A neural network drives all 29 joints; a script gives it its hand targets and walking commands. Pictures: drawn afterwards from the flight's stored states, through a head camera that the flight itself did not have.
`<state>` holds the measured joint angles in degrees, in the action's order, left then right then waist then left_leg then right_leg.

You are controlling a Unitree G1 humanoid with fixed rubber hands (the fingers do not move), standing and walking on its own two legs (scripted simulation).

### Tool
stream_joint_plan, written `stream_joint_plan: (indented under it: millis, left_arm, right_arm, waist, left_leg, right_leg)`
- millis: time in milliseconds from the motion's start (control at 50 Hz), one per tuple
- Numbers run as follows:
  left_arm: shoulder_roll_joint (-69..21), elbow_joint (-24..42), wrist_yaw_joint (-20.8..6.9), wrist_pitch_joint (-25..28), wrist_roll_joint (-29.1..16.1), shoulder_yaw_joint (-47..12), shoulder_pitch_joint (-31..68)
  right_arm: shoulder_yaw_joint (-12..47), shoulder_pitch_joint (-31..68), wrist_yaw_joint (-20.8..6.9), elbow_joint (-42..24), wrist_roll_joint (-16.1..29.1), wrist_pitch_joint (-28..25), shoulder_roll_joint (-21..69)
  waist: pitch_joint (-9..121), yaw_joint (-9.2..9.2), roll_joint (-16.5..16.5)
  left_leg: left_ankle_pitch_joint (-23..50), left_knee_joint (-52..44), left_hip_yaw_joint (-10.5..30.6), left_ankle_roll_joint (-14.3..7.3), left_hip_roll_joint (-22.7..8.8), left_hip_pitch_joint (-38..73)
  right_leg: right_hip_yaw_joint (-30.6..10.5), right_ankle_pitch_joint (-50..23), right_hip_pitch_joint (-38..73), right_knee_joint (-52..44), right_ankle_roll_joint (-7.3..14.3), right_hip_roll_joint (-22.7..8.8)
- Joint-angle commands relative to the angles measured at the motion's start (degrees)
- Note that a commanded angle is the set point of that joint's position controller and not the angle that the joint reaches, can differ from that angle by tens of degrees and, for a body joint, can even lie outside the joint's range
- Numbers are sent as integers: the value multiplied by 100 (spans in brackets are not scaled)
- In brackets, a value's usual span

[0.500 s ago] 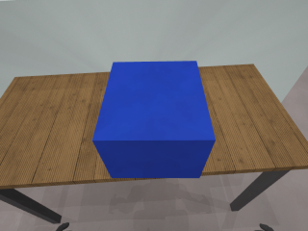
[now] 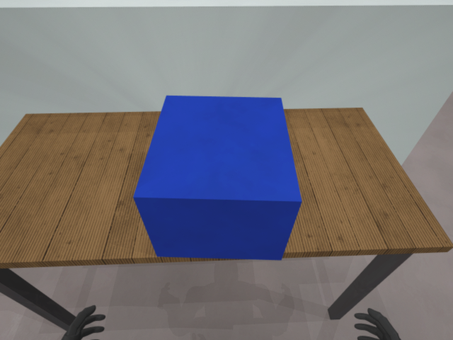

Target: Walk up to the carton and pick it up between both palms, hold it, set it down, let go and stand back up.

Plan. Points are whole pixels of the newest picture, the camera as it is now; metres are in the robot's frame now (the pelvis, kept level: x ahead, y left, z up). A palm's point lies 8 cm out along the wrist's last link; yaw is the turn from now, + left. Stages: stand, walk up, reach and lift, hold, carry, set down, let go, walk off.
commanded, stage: reach and lift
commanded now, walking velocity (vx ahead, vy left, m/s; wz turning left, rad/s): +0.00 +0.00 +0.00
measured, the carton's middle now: (221, 174) +0.47 +0.04 +0.02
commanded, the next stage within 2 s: none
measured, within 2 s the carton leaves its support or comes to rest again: neither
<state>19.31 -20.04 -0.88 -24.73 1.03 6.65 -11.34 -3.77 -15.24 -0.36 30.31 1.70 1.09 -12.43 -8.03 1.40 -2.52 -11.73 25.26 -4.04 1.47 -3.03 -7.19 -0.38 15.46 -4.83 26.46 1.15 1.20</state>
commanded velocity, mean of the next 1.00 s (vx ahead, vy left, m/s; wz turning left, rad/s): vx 0.00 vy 0.00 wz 0.00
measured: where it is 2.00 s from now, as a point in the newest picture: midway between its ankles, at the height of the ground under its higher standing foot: outside the picture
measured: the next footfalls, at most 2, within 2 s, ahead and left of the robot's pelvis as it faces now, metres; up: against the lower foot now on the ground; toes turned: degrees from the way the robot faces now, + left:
none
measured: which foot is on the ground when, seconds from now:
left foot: down 0.00-1.00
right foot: down 0.00-1.00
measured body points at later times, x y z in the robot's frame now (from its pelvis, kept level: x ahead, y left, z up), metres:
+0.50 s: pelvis -0.01 +0.03 +0.01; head +0.00 +0.05 +0.46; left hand +0.17 +0.28 -0.03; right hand +0.16 -0.21 -0.02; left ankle +0.03 +0.13 -0.74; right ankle +0.00 -0.10 -0.74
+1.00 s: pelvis +0.01 +0.03 +0.01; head +0.01 +0.04 +0.46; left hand +0.19 +0.27 +0.02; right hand +0.19 -0.19 +0.03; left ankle +0.03 +0.13 -0.74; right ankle +0.00 -0.10 -0.74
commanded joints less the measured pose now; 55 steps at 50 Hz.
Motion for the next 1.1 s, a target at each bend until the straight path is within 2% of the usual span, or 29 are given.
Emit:
stream_joint_plan:
  millis: [0,20,40,60,120,180,220,300,340,360,380,420,440,460,480,500,540,580,600,660,680,700,720,780,880,940,980,1040,1080]
  left_arm:
    - [885,1153,-44,451,-299,25,704]
    - [1034,1092,-47,476,-274,158,468]
    - [975,1297,-7,455,-264,77,585]
    - [994,1521,45,485,-405,79,609]
    - [1007,1541,89,471,-417,156,477]
    - [812,2061,219,455,-634,-25,488]
    - [785,1720,247,383,-572,19,152]
    - [664,2172,353,475,-731,52,-30]
    - [564,2228,336,511,-780,-2,-107]
    - [576,2498,401,614,-756,48,-6]
    - [518,2528,389,688,-810,-16,-78]
    - [493,2808,458,812,-901,-132,-129]
    - [485,2783,451,838,-979,-187,-162]
    - [429,2874,481,874,-933,-85,-292]
    - [457,3089,517,910,-975,-148,-292]
    - [499,2930,508,964,-1037,-158,-366]
    - [471,3095,493,1079,-1093,-186,-560]
    - [371,3077,435,1172,-1229,-439,-717]
    - [422,3457,499,1255,-1218,-379,-698]
    - [454,3357,509,1402,-1355,-368,-931]
    - [387,3333,503,1452,-1425,-384,-868]
    - [472,3481,518,1541,-1385,-271,-948]
    - [358,3314,484,1580,-1377,-312,-1062]
    - [434,3552,466,1764,-1357,-292,-1116]
    - [615,3606,328,2107,-1463,-268,-1295]
    - [797,3583,253,2250,-1552,-215,-972]
    - [706,3859,235,2309,-1543,-261,-1143]
    - [853,3958,197,2382,-1565,-113,-1153]
    - [928,3945,132,2446,-1611,-123,-1172]
  right_arm:
    - [-305,99,165,-1588,-93,-45,-535]
    - [-335,-157,211,-1645,-37,-34,-445]
    - [-267,19,177,-1744,-17,40,-459]
    - [-416,-47,187,-1961,-52,82,-460]
    - [-458,-64,205,-2180,-119,285,-542]
    - [-530,5,128,-2569,-68,448,-594]
    - [-558,-197,51,-2612,-14,558,-675]
    - [-469,-276,-35,-3061,131,671,-622]
    - [-534,-441,-50,-2947,187,717,-589]
    - [-502,-345,-98,-3080,235,670,-554]
    - [-388,-288,-119,-3266,300,659,-419]
    - [-437,-270,-185,-3379,372,627,-383]
    - [-568,-269,-173,-3402,363,615,-475]
    - [-486,-388,-214,-3436,418,594,-526]
    - [-637,-329,-208,-3463,454,593,-545]
    - [-573,-363,-180,-3551,472,608,-542]
    - [-500,-505,-174,-3522,546,581,-429]
    - [-649,-528,-155,-3613,576,474,-536]
    - [-656,-547,-145,-3821,584,420,-544]
    - [-641,-647,-92,-3903,699,323,-590]
    - [-553,-579,-85,-4057,703,290,-516]
    - [-553,-687,-60,-4207,729,210,-520]
    - [-457,-817,-24,-4025,738,212,-479]
    - [-515,-853,-19,-4208,856,105,-574]
    - [-255,-1100,112,-4521,933,-65,-421]
    - [-175,-953,209,-4754,1047,-77,-260]
    - [-77,-1177,215,-4848,1104,-111,-166]
    - [-13,-1227,291,-4830,1225,-86,-208]
    - [17,-1268,357,-5057,1166,-119,-186]
  waist:
    - [642,-110,-210]
    - [760,-24,-114]
    - [638,98,248]
    - [802,-2,152]
    - [667,130,336]
    - [514,170,413]
    - [367,156,336]
    - [724,244,286]
    - [578,158,348]
    - [676,237,554]
    - [717,212,398]
    - [812,199,585]
    - [733,74,541]
    - [853,263,674]
    - [740,92,652]
    - [741,191,537]
    - [725,155,529]
    - [666,-81,528]
    - [841,75,642]
    - [992,75,504]
    - [838,168,294]
    - [988,224,346]
    - [827,161,180]
    - [1066,159,384]
    - [1057,155,183]
    - [861,215,280]
    - [749,277,557]
    - [839,327,653]
    - [760,304,481]
  left_leg:
    - [-22,-512,-371,-67,440,837]
    - [45,-524,-372,-79,444,923]
    - [-15,-557,-387,-4,393,881]
    - [-32,-580,-395,-17,368,950]
    - [-188,-685,-447,-34,326,818]
    - [-291,-799,-342,25,231,777]
    - [-374,-891,-278,-8,202,645]
    - [-88,-944,-240,-26,190,717]
    - [41,-975,-242,23,244,668]
    - [4,-1031,-179,37,211,710]
    - [-8,-1072,-203,36,200,606]
    - [-116,-1085,-126,78,165,574]
    - [-197,-1143,-157,67,134,644]
    - [88,-1114,-170,117,192,709]
    - [50,-1130,-99,171,152,595]
    - [-83,-1177,-126,118,177,570]
    - [118,-1105,-81,162,172,620]
    - [167,-1127,59,223,127,595]
    - [430,-1112,30,228,105,653]
    - [850,-1004,48,245,162,865]
    - [870,-1010,29,198,195,694]
    - [1189,-955,39,215,223,857]
    - [1375,-894,65,207,216,757]
    - [1530,-899,160,263,193,1041]
    - [2079,-704,124,207,292,1164]
    - [1529,-695,100,155,293,984]
    - [1822,-715,91,216,300,988]
    - [1760,-704,127,193,278,1135]
    - [1815,-687,134,154,284,1035]
  right_leg:
    - [-91,-856,-989,-1052,-391,-41]
    - [-154,-1037,-861,-1036,-381,-76]
    - [-82,-673,-996,-1039,-338,-68]
    - [-72,-414,-1059,-1107,-295,-21]
    - [-60,58,-1029,-1106,-218,-57]
    - [-56,48,-1089,-1180,-126,-23]
    - [-52,-6,-1081,-1137,-108,-20]
    - [-111,-170,-1055,-1161,-122,-17]
    - [-174,-235,-891,-1170,-113,-2]
    - [-159,-197,-914,-1179,-88,-18]
    - [-195,-191,-862,-1236,-75,-29]
    - [-213,-193,-885,-1193,-20,-19]
    - [-166,-116,-993,-1179,-21,30]
    - [-189,-252,-860,-1192,11,17]
    - [-159,-320,-846,-1203,13,52]
    - [-240,-172,-722,-1266,13,13]
    - [-235,-298,-625,-1314,48,25]
    - [-209,-439,-551,-1349,93,78]
    - [-152,-574,-571,-1255,76,94]
    - [-136,-674,-695,-1254,70,111]
    - [-150,-631,-669,-1314,82,122]
    - [-157,-819,-578,-1319,74,99]
    - [-176,-965,-531,-1326,106,123]
    - [-129,-983,-535,-1310,88,144]
    - [-171,-1256,-583,-1377,46,60]
    - [-211,-753,-756,-1403,41,-11]
    - [-187,-922,-700,-1399,65,-4]
    - [-198,-798,-692,-1388,30,-7]
    - [-183,-923,-589,-1409,28,-13]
